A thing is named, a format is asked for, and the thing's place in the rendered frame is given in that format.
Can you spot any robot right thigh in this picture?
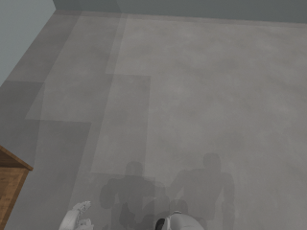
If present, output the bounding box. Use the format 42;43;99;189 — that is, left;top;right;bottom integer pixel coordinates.
164;214;204;230

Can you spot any robot left hand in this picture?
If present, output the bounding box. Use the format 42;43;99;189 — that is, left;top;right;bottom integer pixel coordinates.
59;201;94;230

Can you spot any right robot foot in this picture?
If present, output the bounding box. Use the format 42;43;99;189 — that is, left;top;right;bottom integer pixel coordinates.
154;218;165;230

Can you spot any wardrobe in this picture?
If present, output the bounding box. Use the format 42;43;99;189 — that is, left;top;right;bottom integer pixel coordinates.
0;145;34;230

